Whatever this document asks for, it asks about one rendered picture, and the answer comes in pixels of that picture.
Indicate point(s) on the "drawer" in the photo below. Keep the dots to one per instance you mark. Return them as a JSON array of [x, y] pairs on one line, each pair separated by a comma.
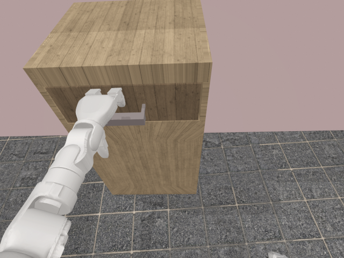
[[164, 101]]

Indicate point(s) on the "left robot upper arm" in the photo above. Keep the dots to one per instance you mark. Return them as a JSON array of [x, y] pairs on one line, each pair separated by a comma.
[[38, 234]]

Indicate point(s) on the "left robot forearm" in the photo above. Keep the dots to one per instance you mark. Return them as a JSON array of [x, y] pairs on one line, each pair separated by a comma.
[[57, 192]]

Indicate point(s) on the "handle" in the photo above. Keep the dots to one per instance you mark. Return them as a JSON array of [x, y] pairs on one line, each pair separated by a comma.
[[128, 119]]

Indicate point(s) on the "cabinet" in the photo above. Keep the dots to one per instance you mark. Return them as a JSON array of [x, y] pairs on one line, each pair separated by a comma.
[[134, 42]]

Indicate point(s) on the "left robot hand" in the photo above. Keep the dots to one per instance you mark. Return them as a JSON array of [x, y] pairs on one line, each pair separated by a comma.
[[100, 108]]

